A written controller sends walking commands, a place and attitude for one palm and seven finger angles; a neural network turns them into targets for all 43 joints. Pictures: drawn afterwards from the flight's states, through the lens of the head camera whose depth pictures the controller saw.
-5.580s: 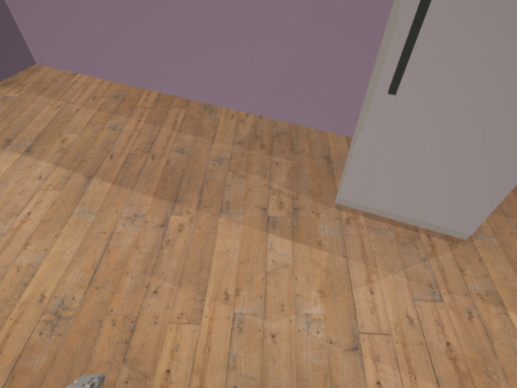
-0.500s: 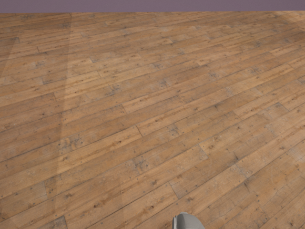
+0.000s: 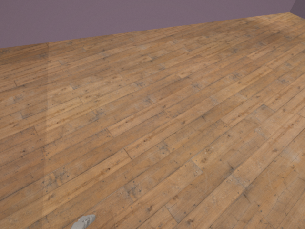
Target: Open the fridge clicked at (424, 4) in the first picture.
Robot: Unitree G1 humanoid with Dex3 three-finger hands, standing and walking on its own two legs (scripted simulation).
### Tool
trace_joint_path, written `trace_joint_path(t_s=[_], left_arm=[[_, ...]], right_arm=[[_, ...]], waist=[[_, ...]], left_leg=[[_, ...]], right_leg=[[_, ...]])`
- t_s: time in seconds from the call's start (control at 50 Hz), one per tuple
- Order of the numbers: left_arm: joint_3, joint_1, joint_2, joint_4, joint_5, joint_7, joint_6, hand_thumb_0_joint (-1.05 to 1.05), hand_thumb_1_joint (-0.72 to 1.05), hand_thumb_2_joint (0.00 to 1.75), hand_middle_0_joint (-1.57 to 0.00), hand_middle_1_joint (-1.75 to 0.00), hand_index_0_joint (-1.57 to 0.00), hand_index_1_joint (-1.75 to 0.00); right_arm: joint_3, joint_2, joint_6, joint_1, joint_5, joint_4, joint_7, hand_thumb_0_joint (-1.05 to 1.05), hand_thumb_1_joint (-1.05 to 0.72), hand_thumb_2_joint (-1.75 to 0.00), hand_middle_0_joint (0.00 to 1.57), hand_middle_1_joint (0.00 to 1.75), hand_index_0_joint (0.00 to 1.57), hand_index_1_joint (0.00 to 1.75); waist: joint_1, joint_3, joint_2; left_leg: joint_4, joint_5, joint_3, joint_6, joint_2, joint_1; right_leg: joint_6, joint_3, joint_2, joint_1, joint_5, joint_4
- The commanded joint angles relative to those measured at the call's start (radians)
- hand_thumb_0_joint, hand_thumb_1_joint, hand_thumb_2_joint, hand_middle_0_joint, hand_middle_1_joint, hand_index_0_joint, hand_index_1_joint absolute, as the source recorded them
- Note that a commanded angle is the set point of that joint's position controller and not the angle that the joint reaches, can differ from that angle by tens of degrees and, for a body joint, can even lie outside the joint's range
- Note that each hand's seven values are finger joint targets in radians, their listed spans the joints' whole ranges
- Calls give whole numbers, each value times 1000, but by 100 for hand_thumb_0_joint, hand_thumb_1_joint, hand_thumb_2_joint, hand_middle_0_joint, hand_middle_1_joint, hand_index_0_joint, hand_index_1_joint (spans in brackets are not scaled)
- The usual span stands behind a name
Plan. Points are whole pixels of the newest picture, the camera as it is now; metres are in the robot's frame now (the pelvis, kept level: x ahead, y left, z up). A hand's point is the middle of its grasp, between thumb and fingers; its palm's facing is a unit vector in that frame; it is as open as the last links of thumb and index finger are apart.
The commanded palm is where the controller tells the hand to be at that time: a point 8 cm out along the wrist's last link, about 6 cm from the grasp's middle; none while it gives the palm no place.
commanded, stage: turn to face it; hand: left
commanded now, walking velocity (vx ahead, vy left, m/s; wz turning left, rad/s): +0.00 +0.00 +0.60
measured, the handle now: out of the picture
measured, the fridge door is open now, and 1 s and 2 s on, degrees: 0 0 0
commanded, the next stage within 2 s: none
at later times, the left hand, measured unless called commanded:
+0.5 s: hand out of the picture +0.04 +0.21 -0.15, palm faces +0.27 -0.92 -0.29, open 7.4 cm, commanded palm none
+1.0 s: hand out of the picture -0.12 +0.17 -0.18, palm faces +0.58 -0.77 -0.25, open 7.4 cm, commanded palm none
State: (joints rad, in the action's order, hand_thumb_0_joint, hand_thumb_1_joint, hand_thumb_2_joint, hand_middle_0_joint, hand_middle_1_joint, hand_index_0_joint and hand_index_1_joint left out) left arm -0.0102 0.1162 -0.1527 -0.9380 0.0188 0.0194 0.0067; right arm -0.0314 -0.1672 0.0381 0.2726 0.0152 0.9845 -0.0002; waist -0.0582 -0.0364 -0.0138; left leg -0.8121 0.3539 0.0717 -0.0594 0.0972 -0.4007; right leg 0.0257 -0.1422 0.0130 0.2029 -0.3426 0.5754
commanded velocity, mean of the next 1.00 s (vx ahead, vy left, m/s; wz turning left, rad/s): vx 0.00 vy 0.00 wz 0.60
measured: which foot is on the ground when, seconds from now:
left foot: up 0.00-0.02, down 0.04-0.52, up 0.54-0.94, down 0.96-1.00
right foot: down 0.00-0.06, up 0.08-0.50, down 0.52-0.96, up 0.98-1.00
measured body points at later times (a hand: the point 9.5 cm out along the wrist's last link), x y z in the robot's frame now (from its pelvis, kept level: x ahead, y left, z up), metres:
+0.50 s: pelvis -0.01 -0.03 +0.00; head +0.03 -0.03 +0.45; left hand +0.02 +0.25 -0.13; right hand +0.10 -0.27 -0.15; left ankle +0.03 +0.11 -0.73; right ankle +0.00 -0.16 -0.72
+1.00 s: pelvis -0.02 -0.02 -0.01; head +0.01 +0.03 +0.44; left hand -0.15 +0.21 -0.16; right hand +0.22 -0.17 -0.13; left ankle -0.10 +0.05 -0.73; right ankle +0.00 -0.16 -0.71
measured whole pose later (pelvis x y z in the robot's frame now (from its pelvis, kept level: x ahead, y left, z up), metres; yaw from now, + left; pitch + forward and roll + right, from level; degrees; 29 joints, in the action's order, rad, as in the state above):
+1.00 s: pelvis -0.02 -0.02 -0.01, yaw +35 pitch +2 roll +1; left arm -0.06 0.26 -0.26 -0.94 0.01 0.02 0.04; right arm -0.07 -0.23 0.04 0.11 0.02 0.89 -0.03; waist 0.02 -0.10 0.06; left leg -0.63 0.34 0.10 0.02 0.01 -0.30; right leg -0.07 -0.21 0.19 0.31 -0.48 0.82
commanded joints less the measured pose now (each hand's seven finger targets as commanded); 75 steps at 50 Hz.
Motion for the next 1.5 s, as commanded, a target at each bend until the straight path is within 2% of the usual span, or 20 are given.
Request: trace_joint_path(t_s=[0.0, 0.04, 0.08, 0.2, 0.34, 0.44, 0.46, 0.5, 0.54, 0.62, 0.76, 0.9, 0.92, 0.94, 0.96, 1.06, 1.34, 1.36, 1.4, 1.48], left_arm=[[-71, 54, -189, 40, -4, 18, 0, 0, 90, 90, -20, -30, -20, -30], [-62, 83, -95, 83, -18, 17, 11, 0, 90, 90, -20, -30, -20, -30], [-69, 23, -107, 81, -2, 18, 17, 0, 90, 90, -20, -30, -20, -30], [-80, 36, -112, 64, -5, -2, 16, 0, 90, 90, -20, -30, -20, -30], [-78, 13, -114, 87, -10, 2, 20, 0, 90, 90, -20, -30, -20, -30], [-82, 138, -140, 68, -18, 7, 16, 0, 90, 90, -20, -30, -20, -30], [-90, 191, -159, 56, -15, 10, 12, 0, 90, 90, -20, -30, -20, -30], [-114, 190, -337, 85, 14, 23, 1, 0, 90, 90, -20, -30, -20, -30], [-94, 27, -257, 131, 3, 27, -1, 0, 90, 90, -20, -30, -20, -30], [-68, 1, -198, 134, 3, 17, -16, 0, 90, 90, -20, -30, -20, -30], [-78, 181, -245, 80, 9, 16, -14, 0, 90, 90, -20, -30, -20, -30], [-95, 155, -278, 70, 4, 8, 0, 0, 90, 90, -20, -30, -20, -30], [-95, 146, -263, 82, -6, 6, 3, 0, 90, 90, -20, -30, -20, -30], [-83, 125, -197, 128, -14, -4, 5, 0, 90, 90, -20, -30, -20, -30], [-67, 56, -176, 160, -6, 1, 14, 0, 90, 90, -20, -30, -20, -30], [-82, 53, -193, 109, -4, -7, 23, 0, 90, 90, -20, -30, -20, -30], [-73, 73, -181, 146, -19, 2, 4, 0, 90, 90, -20, -30, -20, -30], [-79, 124, -206, 131, -16, 5, -8, 0, 90, 90, -20, -30, -20, -30], [-105, 158, -368, 137, 3, 20, -20, 0, 90, 90, -20, -30, -20, -30], [-67, -7, -231, 171, -4, 15, -12, 0, 90, 90, -20, -30, -20, -30]], right_arm=[[-31, -102, -20, 81, 1, -41, -2, 0, -90, -90, 20, 30, 20, 30], [-58, -227, -33, 148, 13, -46, 1, 0, -90, -90, 20, 30, 20, 30], [-58, -205, -35, 127, 15, -40, 22, 0, -90, -90, 20, 30, 20, 30], [-64, -199, -38, 24, 8, -93, 23, 0, -90, -90, 20, 30, 20, 30], [-88, -237, -20, 19, 12, -97, 11, 0, -90, -90, 20, 30, 20, 30], [-101, -255, -1, -70, 11, -136, 1, 0, -90, -90, 20, 30, 20, 30], [-101, -240, 4, -97, 7, -149, -2, 0, -90, -90, 20, 30, 20, 30], [-84, -119, 9, -91, 1, -191, -8, 0, -90, -90, 20, 30, 20, 30], [-99, -187, 22, -100, 18, -170, -19, 0, -90, -90, 20, 30, 20, 30], [-89, -158, 27, -45, 13, -118, -33, 0, -90, -90, 20, 30, 20, 30], [-65, -143, 21, -201, 4, -163, -30, 0, -90, -90, 20, 30, 20, 30], [-57, -163, -6, -123, -2, -158, -27, 0, -90, -90, 20, 30, 20, 30], [-73, -217, -16, -39, 2, -137, -25, 0, -90, -90, 20, 30, 20, 30], [-104, -344, -27, 34, 6, -131, -17, 0, -90, -90, 20, 30, 20, 30], [-111, -384, -19, 94, -8, -102, -10, 0, -90, -90, 20, 30, 20, 30], [-71, -259, -28, -89, 3, -141, 13, 0, -90, -90, 20, 30, 20, 30], [-90, -273, -13, -108, 6, -154, 5, 0, -90, -90, 20, 30, 20, 30], [-88, -250, -14, -111, -1, -158, 3, 0, -90, -90, 20, 30, 20, 30], [-75, -161, -11, -64, -7, -194, -2, 0, -90, -90, 20, 30, 20, 30], [-87, -190, 20, -54, 10, -126, -24, 0, -90, -90, 20, 30, 20, 30]], waist=[[29, 19, 38], [16, 31, -368], [13, 38, -263], [28, 122, -91], [3, 119, -156], [62, 125, -176], [90, 113, -136], [112, 56, 361], [40, -32, 185], [9, -68, 186], [104, 14, 186], [67, 111, 210], [16, 171, 92], [-26, 208, -239], [-47, 214, -269], [32, 79, -165], [71, 101, -156], [97, 118, -92], [101, 159, 332], [31, -10, 197]], left_leg=[[257, -218, 3, 13, 1, 156], [466, -784, -453, 214, 323, 224], [508, -588, -443, 251, 277, 206], [479, -449, -291, 215, 158, 266], [480, -353, -384, 231, 143, 248], [449, -244, -417, 183, 78, 83], [413, -141, -387, 142, 33, -27], [-88, 195, -111, -3, -189, -340], [-337, 100, -173, 25, -94, -225], [-432, -29, -86, -12, -67, -218], [-161, 72, -13, -34, -49, -178], [306, -70, 55, 17, -76, 126], [409, -285, -10, 45, -29, 323], [413, -718, -378, 175, 249, 537], [397, -1014, -443, 276, 350, 528], [410, -784, -239, 206, 152, 327], [317, -601, -398, 183, 72, 156], [247, -455, -371, 136, 22, 77], [-189, 280, -135, 4, -173, -199], [-473, 56, -133, 1, -68, -182]], right_leg=[[42, 66, 252, 54, 384, -9], [-88, -7, 46, 271, -282, 371], [-75, 127, 70, 334, -237, 573], [-100, 135, 64, 329, -73, 515], [-107, 129, 30, 265, -117, 308], [-87, 102, -11, 10, -12, 7], [-77, 96, 6, -117, 65, -135], [83, 585, 469, -163, -137, -411], [86, 415, 414, 133, -142, -416], [41, 155, 279, 75, 182, -297], [90, 98, 348, -156, 535, -200], [22, -13, 342, -135, 622, 11], [-28, -51, 311, -8, 514, 179], [-117, -75, 158, 325, -75, 419], [-128, 34, 120, 419, -348, 543], [-132, 121, 121, 383, -97, 611], [-117, 106, 10, 19, 60, -16], [-112, 132, 53, -111, 179, -171], [81, 540, 521, -238, 476, -274], [61, 241, 332, 17, 207, -287]])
